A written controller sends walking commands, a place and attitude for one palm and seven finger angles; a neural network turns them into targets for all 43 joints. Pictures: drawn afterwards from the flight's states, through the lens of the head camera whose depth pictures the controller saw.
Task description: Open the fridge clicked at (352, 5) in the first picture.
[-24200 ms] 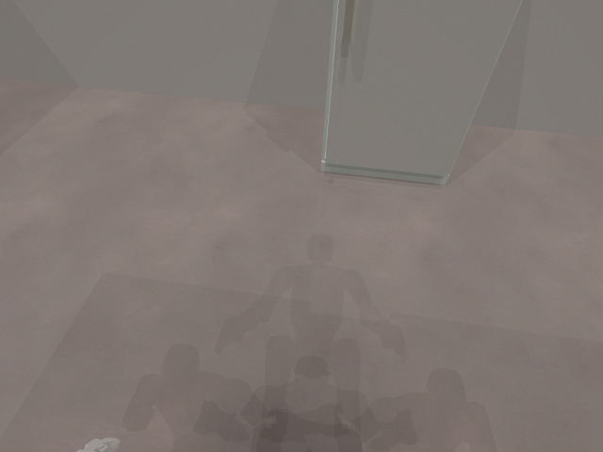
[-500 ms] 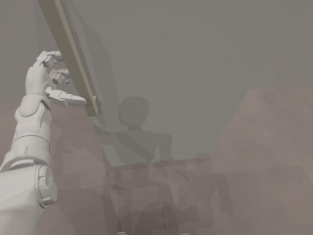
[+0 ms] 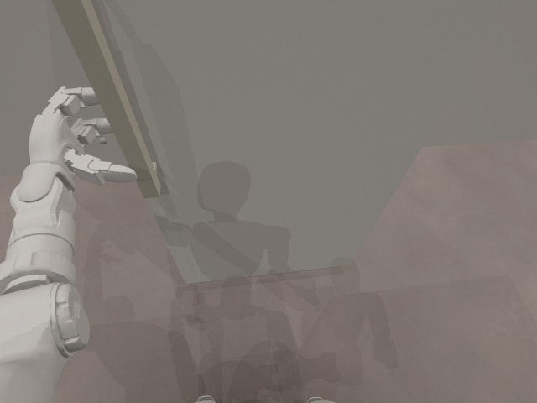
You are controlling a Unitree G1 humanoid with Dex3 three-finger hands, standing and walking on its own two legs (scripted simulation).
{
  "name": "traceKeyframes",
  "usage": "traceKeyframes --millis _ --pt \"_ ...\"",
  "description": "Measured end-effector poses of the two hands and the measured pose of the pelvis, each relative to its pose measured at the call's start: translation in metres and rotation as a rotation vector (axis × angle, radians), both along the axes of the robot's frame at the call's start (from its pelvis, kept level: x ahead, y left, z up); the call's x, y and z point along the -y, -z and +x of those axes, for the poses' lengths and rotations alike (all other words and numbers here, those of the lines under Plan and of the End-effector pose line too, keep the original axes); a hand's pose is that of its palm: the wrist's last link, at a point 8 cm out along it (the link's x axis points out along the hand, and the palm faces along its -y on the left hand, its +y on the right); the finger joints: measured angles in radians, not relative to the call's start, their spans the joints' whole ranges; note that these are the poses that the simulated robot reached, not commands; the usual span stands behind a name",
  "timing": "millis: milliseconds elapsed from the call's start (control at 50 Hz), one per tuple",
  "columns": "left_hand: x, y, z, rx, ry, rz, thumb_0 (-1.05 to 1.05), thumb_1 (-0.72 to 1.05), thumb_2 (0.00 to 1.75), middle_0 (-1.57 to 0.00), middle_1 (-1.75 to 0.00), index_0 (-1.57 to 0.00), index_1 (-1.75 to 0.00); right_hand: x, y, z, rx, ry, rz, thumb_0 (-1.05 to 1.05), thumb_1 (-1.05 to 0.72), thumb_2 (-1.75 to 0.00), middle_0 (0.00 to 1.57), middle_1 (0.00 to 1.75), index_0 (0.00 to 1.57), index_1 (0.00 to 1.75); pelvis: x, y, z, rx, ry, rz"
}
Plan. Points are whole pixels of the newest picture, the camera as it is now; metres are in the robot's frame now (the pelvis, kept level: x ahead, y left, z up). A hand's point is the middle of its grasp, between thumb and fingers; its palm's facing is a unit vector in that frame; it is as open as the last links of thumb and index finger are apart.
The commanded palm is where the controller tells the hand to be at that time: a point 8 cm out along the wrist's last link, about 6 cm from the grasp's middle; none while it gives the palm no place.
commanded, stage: slide the fingers in behind the handle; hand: left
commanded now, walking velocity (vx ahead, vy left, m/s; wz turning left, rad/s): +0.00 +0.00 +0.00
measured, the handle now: (121, 101) +0.51 +0.20 +0.16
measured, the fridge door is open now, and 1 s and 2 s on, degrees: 0 0 0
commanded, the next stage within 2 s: grip the handle and tug to test in 1.48 s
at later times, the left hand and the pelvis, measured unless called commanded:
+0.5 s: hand (118, 142) +0.46 +0.21 +0.12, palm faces +0.09 -1.00 +0.01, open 14.0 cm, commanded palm +0.43 +0.25 +0.13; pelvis +0.01 +0.01 +0.00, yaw +0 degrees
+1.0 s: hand (137, 141) +0.46 +0.18 +0.12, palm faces +0.09 -1.00 +0.01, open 14.0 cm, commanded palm +0.43 +0.23 +0.13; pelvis +0.00 +0.00 +0.00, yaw +0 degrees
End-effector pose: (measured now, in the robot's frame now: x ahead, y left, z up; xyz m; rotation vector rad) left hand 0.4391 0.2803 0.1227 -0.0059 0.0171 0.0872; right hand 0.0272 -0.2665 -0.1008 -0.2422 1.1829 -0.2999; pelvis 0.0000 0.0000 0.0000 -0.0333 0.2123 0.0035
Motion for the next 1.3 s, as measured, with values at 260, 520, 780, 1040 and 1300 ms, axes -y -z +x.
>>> traceKeyframes --millis 260,520,780,1040,1300 --pt "0.009 0.001 -0.004 0.011 0.004 -0.008 -0.02 -0.50 0.30 -0.30 -1.20 -0.30 -1.20 -0.012 -0.001 0.031 0.066 -0.043 0.018 0.01 -0.90 -0.90 0.21 0.30 0.21 0.30 -0.005 -0.001 0.005 0.016 -0.008 -0.001" --pt "0.023 0.001 -0.004 0.009 -0.001 -0.002 -0.02 -0.50 0.30 -0.30 -1.20 -0.30 -1.20 -0.016 0.001 0.041 0.090 -0.052 0.041 0.01 -0.90 -0.90 0.21 0.30 0.21 0.30 -0.006 -0.002 0.008 0.024 -0.005 0.003" --pt "0.041 0.001 0.000 0.003 0.001 -0.005 -0.02 -0.50 0.30 -0.30 -1.20 -0.30 -1.20 -0.008 0.004 0.028 0.056 -0.040 0.038 0.01 -0.90 -0.90 0.21 0.30 0.21 0.30 -0.001 -0.002 0.006 0.026 -0.007 0.007" --pt "0.049 0.000 -0.003 0.008 -0.005 0.004 -0.02 -0.50 0.30 -0.30 -1.20 -0.30 -1.20 -0.002 0.003 0.019 0.049 -0.020 0.043 0.01 -0.90 -0.90 0.21 0.30 0.21 0.30 0.004 -0.003 0.004 0.033 -0.002 0.010" --pt "0.054 -0.002 -0.005 0.017 -0.005 0.004 -0.02 -0.50 0.30 -0.30 -1.20 -0.30 -1.20 -0.002 0.003 0.024 0.070 -0.029 0.046 0.01 -0.90 -0.90 0.20 0.30 0.21 0.30 0.005 -0.003 0.001 0.037 -0.003 0.012"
